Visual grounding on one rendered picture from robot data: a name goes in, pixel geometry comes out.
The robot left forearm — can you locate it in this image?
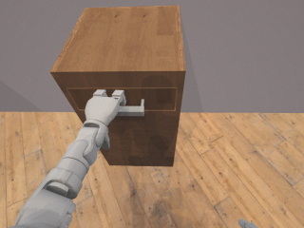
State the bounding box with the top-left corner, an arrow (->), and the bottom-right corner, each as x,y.
14,120 -> 107,226

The left robot upper arm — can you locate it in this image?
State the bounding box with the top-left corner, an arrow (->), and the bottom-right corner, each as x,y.
8,188 -> 76,228

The cabinet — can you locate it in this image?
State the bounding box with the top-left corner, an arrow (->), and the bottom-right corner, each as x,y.
50,5 -> 186,167

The handle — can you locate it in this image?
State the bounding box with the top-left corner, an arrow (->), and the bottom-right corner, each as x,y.
116,99 -> 144,116

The drawer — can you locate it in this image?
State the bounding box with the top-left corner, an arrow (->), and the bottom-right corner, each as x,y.
67,87 -> 177,110

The left robot hand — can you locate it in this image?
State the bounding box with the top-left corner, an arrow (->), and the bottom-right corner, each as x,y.
85,89 -> 126,150

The right robot hand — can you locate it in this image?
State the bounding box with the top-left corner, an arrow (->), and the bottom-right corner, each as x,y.
238,218 -> 258,228

